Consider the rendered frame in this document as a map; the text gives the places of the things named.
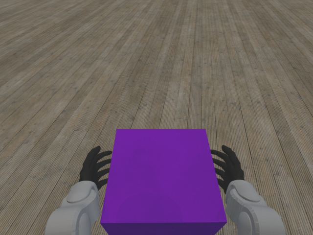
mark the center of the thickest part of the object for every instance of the robot right hand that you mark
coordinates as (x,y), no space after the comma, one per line
(231,166)

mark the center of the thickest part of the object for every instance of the robot left hand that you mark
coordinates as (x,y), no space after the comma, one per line
(90,167)

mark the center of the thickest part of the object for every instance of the carton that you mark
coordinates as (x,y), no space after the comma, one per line
(162,182)

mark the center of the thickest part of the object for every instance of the robot right forearm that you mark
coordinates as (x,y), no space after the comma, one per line
(249,211)

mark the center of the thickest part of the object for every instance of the robot left forearm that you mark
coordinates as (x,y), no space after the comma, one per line
(77,213)

